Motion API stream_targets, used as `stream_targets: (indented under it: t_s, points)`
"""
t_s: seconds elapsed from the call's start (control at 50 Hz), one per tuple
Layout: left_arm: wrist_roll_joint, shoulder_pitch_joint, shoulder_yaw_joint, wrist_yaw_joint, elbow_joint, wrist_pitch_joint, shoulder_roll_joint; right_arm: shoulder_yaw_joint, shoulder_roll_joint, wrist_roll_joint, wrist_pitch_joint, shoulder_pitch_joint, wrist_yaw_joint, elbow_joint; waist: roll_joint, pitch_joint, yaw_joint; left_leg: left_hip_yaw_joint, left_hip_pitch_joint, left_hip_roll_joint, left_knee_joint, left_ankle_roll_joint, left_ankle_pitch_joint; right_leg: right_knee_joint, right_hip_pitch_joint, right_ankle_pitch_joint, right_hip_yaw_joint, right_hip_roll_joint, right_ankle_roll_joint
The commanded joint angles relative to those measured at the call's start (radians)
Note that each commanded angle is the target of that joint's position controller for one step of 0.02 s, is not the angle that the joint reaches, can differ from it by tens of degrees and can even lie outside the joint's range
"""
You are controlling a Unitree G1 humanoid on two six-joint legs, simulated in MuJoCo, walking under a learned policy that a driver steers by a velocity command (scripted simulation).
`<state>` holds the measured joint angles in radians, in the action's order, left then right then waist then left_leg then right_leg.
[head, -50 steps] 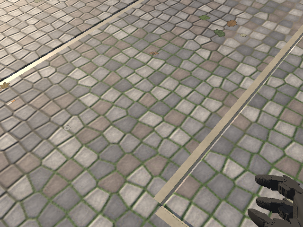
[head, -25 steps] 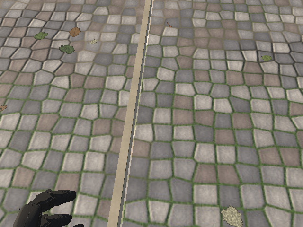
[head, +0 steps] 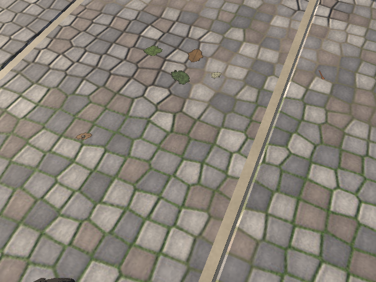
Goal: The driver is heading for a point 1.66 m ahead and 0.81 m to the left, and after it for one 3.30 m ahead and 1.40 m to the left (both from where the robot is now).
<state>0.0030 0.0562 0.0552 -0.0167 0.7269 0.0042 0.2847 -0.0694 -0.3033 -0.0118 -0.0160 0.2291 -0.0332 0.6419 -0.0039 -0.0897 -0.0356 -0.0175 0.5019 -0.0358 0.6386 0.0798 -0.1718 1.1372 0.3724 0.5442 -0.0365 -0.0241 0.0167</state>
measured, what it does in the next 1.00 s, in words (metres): walks ahead, turning left: right foot, then left foot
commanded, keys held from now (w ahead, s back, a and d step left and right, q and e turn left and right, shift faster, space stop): q+shift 0.06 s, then w+q+shift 0.62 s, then w+shift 0.10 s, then w+e+shift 0.22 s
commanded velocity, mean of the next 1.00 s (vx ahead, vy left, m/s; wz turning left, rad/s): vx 0.73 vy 0.00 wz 0.73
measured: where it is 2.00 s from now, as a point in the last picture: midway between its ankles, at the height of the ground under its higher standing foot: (37, 96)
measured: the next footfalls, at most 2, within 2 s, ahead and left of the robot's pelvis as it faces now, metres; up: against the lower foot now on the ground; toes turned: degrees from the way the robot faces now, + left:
right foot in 0.32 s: +0.19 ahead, -0.15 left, +0.00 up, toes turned +25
left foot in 0.82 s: +0.38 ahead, +0.32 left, +0.00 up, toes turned +49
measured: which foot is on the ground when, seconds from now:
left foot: down 0.00-0.32, up 0.34-0.80, down 0.82-1.00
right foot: up 0.00-0.30, down 0.32-0.82, up 0.84-1.00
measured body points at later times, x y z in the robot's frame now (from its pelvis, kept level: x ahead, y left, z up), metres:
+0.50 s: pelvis +0.16 -0.03 +0.02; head +0.17 -0.04 +0.47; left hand +0.05 +0.26 -0.08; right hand +0.47 -0.15 -0.04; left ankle +0.14 +0.13 -0.60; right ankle +0.15 -0.16 -0.72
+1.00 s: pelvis +0.42 +0.25 +0.01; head +0.44 +0.25 +0.46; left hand +0.30 +0.51 -0.10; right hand +0.66 +0.12 -0.11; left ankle +0.36 +0.29 -0.72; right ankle +0.53 +0.10 -0.61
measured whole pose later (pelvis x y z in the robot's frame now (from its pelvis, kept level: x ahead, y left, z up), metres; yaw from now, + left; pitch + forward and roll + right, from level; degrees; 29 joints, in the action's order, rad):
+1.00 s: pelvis +0.42 +0.25 +0.01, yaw +43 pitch -1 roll +3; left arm -0.07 0.29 0.03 0.00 0.79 0.07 0.28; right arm -0.06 -0.24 -0.01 -0.09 0.33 -0.04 0.73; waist 0.03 -0.03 0.00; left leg -0.14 0.17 -0.07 0.49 0.07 -0.30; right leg 1.34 0.58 0.23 0.10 0.14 -0.05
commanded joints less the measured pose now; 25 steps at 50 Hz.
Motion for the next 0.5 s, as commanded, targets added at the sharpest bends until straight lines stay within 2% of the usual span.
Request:
stream_targets:
  t_s: [0.02,0.04,0.06,0.08,0.1,0.14,0.2,0.24,0.26,0.28,0.3,0.32,0.34,0.36,0.38,0.4,0.42,0.46,0.5]
  points:
    - [0.003,0.017,0.024,0.007,-0.079,0.016,0.104,-0.058,-0.179,0.033,-0.01,0.029,0.014,-0.102,0.009,0.265,0.027,0.532,-0.46,0.273,-0.294,0.214,0.271,0.166,0.329,-0.037,0.175,-0.008,0.003]
    - [0.01,0.0,0.027,-0.003,-0.081,0.01,0.109,-0.052,-0.155,0.044,0.002,-0.016,0.028,-0.115,0.003,0.221,0.045,0.484,-0.37,0.238,-0.305,0.181,0.21,0.064,0.299,-0.085,0.177,0.013,0.004]
    - [0.007,-0.004,0.026,-0.003,-0.078,0.003,0.1,-0.049,-0.144,0.038,0.014,-0.037,0.041,-0.129,-0.033,0.21,0.061,0.452,-0.31,0.191,-0.315,0.153,0.177,-0.019,0.236,-0.116,0.168,0.008,0.01]
    - [0.005,0.008,0.023,0.003,-0.07,0.005,0.089,-0.051,-0.141,0.035,0.022,-0.03,0.05,-0.132,-0.045,0.235,0.063,0.442,-0.298,0.154,-0.337,0.142,0.014,-0.109,0.196,-0.156,0.156,-0.007,0.017]
    - [-0.002,0.01,0.021,0.009,-0.063,0.011,0.08,-0.055,-0.149,0.035,0.025,-0.019,0.059,-0.136,-0.064,0.248,0.055,0.456,-0.293,0.139,-0.367,0.143,-0.178,-0.191,0.171,-0.175,0.148,-0.018,0.025]
    - [-0.013,0.002,0.021,0.019,-0.062,0.023,0.082,-0.063,-0.181,0.036,0.023,-0.01,0.072,-0.144,-0.128,0.241,0.044,0.513,-0.263,0.145,-0.409,0.148,-0.394,-0.308,0.128,-0.178,0.146,-0.031,0.036]
    - [-0.017,-0.009,0.023,0.028,-0.061,0.052,0.084,-0.065,-0.192,0.038,0.021,0.0,0.076,-0.145,-0.166,0.202,0.031,0.528,-0.203,0.129,-0.403,0.129,-0.457,-0.433,0.053,-0.197,0.137,-0.045,0.034]
    - [-0.021,-0.002,0.026,0.032,-0.062,0.07,0.084,-0.059,-0.178,0.042,0.025,-0.019,0.071,-0.155,-0.182,0.174,0.036,0.528,-0.146,0.113,-0.38,0.114,-0.448,-0.499,-0.021,-0.217,0.127,-0.047,0.029]
    - [-0.026,0.013,0.03,0.032,-0.06,0.078,0.087,-0.053,-0.165,0.043,0.029,-0.038,0.067,-0.164,-0.187,0.16,0.047,0.533,-0.108,0.106,-0.364,0.104,-0.442,-0.539,-0.072,-0.233,0.122,-0.044,0.026]
    - [-0.031,0.054,0.036,0.032,-0.051,0.085,0.092,-0.045,-0.15,0.045,0.033,-0.071,0.064,-0.178,-0.183,0.148,0.077,0.531,-0.049,0.095,-0.338,0.086,-0.446,-0.606,-0.155,-0.27,0.115,-0.034,0.02]
    - [-0.034,0.14,0.046,0.029,-0.024,0.091,0.103,-0.036,-0.13,0.045,0.035,-0.116,0.06,-0.198,-0.169,0.137,0.127,0.505,0.056,0.069,-0.283,0.05,-0.456,-0.698,-0.292,-0.321,0.11,-0.01,0.003]
    - [-0.032,0.278,0.065,0.023,0.017,0.093,0.145,-0.022,-0.086,0.044,0.032,-0.143,0.058,-0.217,-0.108,0.16,0.18,0.409,0.207,0.009,-0.124,-0.017,-0.468,-0.763,-0.486,-0.296,0.159,0.08,-0.027]
    - [-0.02,0.333,0.07,0.019,0.016,0.094,0.184,0.007,0.018,0.042,0.028,-0.078,0.054,-0.209,0.088,0.211,0.15,0.248,0.291,-0.074,0.244,-0.045,-0.431,-0.797,-0.574,-0.074,0.417,0.306,-0.079]
    - [0.027,0.259,0.076,0.028,-0.013,0.099,0.256,0.009,-0.014,0.059,0.007,-0.068,0.041,-0.28,0.271,0.126,0.081,0.216,0.53,-0.01,0.408,-0.038,-0.334,-0.946,-0.497,0.297,0.79,0.449,-0.189]
    - [0.016,0.18,0.073,0.02,-0.045,0.104,0.219,-0.002,-0.081,0.058,-0.001,-0.082,0.034,-0.267,0.238,0.047,0.072,0.186,0.596,0.071,0.532,-0.048,-0.255,-0.961,-0.451,0.339,0.764,0.458,-0.207]
    - [-0.004,0.178,0.058,0.01,-0.043,0.101,0.167,-0.016,-0.122,0.046,0.002,-0.087,0.03,-0.246,0.16,0.02,0.082,0.164,0.615,0.088,0.596,-0.058,-0.187,-0.937,-0.442,0.239,0.626,0.411,-0.171]
    - [-0.012,0.2,0.049,0.006,-0.046,0.097,0.15,-0.017,-0.118,0.031,0.004,-0.07,0.027,-0.225,0.099,0.038,0.084,0.142,0.574,0.105,0.657,-0.065,-0.149,-0.926,-0.423,0.141,0.506,0.355,-0.134]
    - [0.002,0.243,0.039,-0.001,-0.027,0.098,0.151,-0.01,-0.097,0.035,0.002,-0.086,0.017,-0.227,0.079,0.011,0.091,0.121,0.544,0.131,0.726,-0.074,-0.056,-0.942,-0.363,-0.016,0.34,0.3,-0.108]
    - [0.018,0.291,0.028,0.0,0.0,0.104,0.131,-0.001,-0.074,0.048,0.003,-0.099,0.011,-0.228,0.097,-0.002,0.101,0.115,0.543,0.14,0.759,-0.085,0.026,-0.951,-0.347,-0.117,0.224,0.276,-0.107]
